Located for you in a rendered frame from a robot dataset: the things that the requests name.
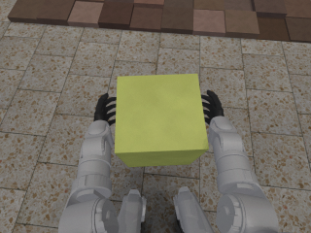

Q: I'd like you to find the right robot foot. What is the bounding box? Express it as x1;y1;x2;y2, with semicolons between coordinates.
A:
175;213;185;233

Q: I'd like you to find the left robot hand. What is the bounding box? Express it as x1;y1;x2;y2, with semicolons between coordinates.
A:
93;93;117;126

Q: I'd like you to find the right robot hand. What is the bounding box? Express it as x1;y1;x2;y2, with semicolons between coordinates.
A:
201;89;225;125

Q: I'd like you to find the robot left upper arm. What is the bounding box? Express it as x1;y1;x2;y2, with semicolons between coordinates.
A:
58;197;120;233

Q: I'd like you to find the carton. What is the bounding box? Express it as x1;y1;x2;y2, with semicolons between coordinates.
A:
114;74;209;167

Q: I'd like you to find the robot right forearm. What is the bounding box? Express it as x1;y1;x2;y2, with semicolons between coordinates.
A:
208;116;279;230

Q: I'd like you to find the left robot thigh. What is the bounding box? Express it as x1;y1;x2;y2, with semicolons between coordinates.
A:
117;193;147;233

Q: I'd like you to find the robot right upper arm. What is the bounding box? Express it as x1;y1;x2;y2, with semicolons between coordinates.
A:
216;192;293;233

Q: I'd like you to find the robot left forearm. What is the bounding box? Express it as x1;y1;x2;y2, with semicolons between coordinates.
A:
58;119;114;233

